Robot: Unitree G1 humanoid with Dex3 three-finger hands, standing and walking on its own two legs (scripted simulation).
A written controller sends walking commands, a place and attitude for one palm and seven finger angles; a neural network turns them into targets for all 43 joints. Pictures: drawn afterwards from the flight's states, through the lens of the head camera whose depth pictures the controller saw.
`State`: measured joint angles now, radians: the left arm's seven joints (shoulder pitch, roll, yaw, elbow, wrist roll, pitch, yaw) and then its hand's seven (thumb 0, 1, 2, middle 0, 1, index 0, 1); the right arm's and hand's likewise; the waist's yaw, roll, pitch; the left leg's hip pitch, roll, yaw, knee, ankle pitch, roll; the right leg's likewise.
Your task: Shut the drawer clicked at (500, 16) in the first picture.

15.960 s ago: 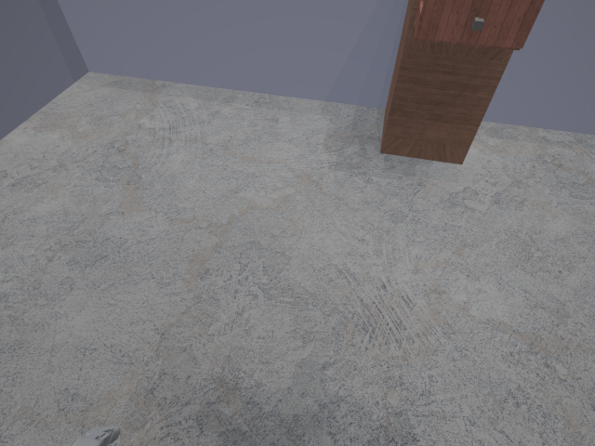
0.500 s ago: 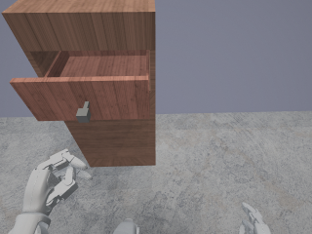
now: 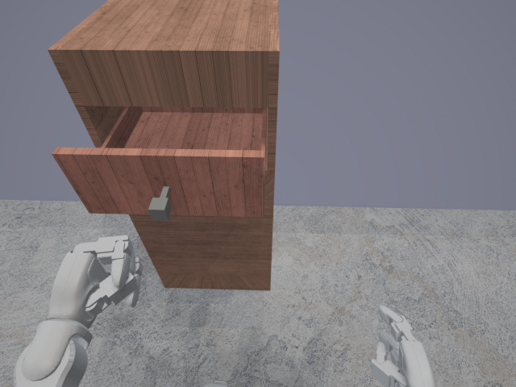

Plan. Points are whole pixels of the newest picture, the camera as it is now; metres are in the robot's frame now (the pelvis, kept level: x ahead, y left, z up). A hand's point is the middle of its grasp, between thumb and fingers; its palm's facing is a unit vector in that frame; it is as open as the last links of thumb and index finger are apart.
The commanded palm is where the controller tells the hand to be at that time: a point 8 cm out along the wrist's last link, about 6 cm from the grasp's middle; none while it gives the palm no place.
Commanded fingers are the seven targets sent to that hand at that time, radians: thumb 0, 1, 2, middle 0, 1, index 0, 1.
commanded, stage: raise the hand and make a fist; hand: left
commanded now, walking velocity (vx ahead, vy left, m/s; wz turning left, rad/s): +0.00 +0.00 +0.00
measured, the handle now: (162, 202) +0.43 +0.23 +0.03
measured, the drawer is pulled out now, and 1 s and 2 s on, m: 0.16 0.16 0.16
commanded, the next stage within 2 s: bring the fist close to the handle in 0.48 s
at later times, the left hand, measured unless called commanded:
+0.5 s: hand (128, 273) +0.23 +0.19 +0.12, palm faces +0.04 -1.00 -0.05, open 3.3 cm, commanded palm +0.20 +0.24 +0.13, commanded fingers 0.00 0.90 0.90 -1.40 -1.60 -1.40 -1.60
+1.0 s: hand (151, 266) +0.26 +0.18 +0.09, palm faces +0.01 -1.00 -0.03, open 3.3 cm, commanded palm +0.24 +0.24 +0.08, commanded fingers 0.00 0.90 0.90 -1.40 -1.60 -1.40 -1.60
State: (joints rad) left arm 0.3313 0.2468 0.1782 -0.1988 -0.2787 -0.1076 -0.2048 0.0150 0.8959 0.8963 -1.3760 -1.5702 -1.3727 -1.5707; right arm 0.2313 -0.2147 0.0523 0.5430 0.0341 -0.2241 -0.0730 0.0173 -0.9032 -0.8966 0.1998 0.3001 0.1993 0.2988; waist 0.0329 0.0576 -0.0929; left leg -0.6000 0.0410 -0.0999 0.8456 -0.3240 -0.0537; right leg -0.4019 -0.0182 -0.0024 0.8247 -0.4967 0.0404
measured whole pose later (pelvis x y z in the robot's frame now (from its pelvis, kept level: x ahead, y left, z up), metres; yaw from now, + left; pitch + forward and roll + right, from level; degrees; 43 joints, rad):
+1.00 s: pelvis -0.01 +0.00 +0.00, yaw -1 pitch +5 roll -1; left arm 0.14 0.23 0.19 0.07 -0.25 -0.21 -0.22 0.02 0.90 0.90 -1.40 -1.60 -1.40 -1.60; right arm 0.24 -0.23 0.03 0.59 0.03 -0.20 -0.08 0.02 -0.90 -0.90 0.20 0.30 0.20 0.30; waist 0.01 0.04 -0.07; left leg -0.63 0.05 -0.09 0.84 -0.30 -0.06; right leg -0.45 -0.01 0.01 0.85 -0.49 0.04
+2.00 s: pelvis -0.02 +0.00 -0.04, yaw -3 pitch +13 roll -2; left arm -0.14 0.26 0.26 0.42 -0.24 -0.34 -0.21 0.02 0.90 0.90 -1.40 -1.60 -1.40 -1.60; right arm 0.27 -0.24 0.00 0.59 0.02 -0.07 -0.06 0.02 -0.91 -0.90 0.20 0.30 0.20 0.30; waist -0.03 0.04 -0.13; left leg -0.92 0.06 -0.09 1.06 -0.38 -0.06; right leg -0.74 0.01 0.03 1.08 -0.57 0.04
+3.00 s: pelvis -0.04 +0.00 -0.06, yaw -3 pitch +17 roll -3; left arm -0.67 0.41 0.35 0.97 -0.15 -0.39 -0.22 0.02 0.83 0.96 -1.40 -1.60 -1.40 -1.60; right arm 0.30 -0.25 0.02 0.67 0.01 -0.03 -0.07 0.01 -0.91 -0.90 0.20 0.30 0.20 0.30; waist -0.08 0.03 -0.12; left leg -1.07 0.06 -0.12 1.14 -0.37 -0.06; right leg -0.89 0.02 0.01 1.15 -0.56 0.04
